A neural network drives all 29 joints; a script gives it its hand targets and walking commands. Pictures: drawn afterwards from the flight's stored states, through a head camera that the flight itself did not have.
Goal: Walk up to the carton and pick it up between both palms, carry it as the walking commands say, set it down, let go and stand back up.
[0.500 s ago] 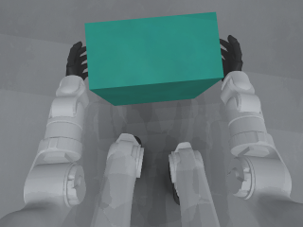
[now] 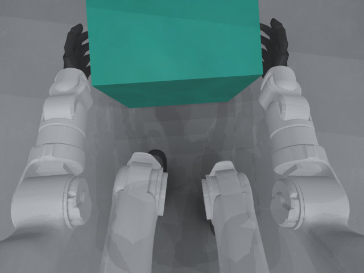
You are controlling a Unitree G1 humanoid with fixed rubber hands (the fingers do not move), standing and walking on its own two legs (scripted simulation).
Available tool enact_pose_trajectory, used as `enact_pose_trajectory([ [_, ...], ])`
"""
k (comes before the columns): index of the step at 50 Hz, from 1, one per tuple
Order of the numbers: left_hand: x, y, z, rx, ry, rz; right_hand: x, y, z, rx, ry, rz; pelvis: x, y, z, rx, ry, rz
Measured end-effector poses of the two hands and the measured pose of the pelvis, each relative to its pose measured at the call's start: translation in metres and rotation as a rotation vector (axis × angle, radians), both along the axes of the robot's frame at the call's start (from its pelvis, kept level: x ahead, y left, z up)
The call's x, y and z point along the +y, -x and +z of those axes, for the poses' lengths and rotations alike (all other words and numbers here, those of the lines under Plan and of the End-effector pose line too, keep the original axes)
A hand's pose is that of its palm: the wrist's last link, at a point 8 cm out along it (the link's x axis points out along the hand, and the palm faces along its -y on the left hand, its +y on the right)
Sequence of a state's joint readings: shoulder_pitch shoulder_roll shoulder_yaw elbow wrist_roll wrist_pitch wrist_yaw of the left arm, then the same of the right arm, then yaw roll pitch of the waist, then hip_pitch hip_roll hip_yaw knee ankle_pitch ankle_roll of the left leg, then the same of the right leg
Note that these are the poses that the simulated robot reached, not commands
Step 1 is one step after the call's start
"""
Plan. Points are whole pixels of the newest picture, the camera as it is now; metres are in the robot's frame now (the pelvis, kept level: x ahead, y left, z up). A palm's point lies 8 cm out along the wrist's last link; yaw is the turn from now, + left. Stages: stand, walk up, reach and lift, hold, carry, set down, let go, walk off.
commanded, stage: set down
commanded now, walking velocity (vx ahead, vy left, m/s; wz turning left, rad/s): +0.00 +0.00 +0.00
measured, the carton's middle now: (176, 63) +0.52 +0.07 -0.23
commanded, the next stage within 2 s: none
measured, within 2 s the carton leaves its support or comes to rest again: rests again in 1.84 s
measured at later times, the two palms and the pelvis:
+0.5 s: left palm (82, 70) +0.47 +0.25 -0.17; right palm (269, 64) +0.51 -0.12 -0.16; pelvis +0.00 +0.01 -0.02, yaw +0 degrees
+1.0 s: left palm (79, 80) +0.45 +0.27 -0.18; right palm (257, 67) +0.51 -0.10 -0.18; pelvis +0.00 -0.01 -0.03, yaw +0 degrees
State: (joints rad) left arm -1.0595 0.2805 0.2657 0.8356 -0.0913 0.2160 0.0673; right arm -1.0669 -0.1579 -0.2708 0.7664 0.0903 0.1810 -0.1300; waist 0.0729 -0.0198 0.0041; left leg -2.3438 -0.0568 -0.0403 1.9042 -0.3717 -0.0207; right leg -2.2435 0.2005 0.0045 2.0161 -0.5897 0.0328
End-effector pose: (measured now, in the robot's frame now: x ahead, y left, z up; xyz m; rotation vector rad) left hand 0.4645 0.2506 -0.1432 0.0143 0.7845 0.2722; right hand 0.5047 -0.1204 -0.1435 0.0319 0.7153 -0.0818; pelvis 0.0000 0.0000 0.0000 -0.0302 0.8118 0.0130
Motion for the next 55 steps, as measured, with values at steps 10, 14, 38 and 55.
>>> enact_pose_trajectory([
  [10,0.029,0.012,-0.021,0.015,-0.021,0.027,0.031,-0.004,-0.023,0.01,-0.005,0.046,0.004,0.002,-0.015,-0.05,-0.005,0.006],
  [14,0.029,0.014,-0.022,0.019,-0.019,0.023,0.031,-0.001,-0.026,0.016,-0.004,0.04,0.007,0.002,-0.017,-0.077,-0.001,0.018],
  [38,0.0,0.008,-0.042,0.027,0.008,0.018,0.002,-0.001,-0.037,0.018,0.03,0.034,-0.006,-0.004,-0.027,-0.046,-0.015,-0.021],
  [55,0.016,0.014,-0.042,0.036,-0.006,0.026,0.018,-0.004,-0.039,0.015,0.035,0.064,-0.002,0.001,-0.03,-0.071,-0.013,-0.014],
])
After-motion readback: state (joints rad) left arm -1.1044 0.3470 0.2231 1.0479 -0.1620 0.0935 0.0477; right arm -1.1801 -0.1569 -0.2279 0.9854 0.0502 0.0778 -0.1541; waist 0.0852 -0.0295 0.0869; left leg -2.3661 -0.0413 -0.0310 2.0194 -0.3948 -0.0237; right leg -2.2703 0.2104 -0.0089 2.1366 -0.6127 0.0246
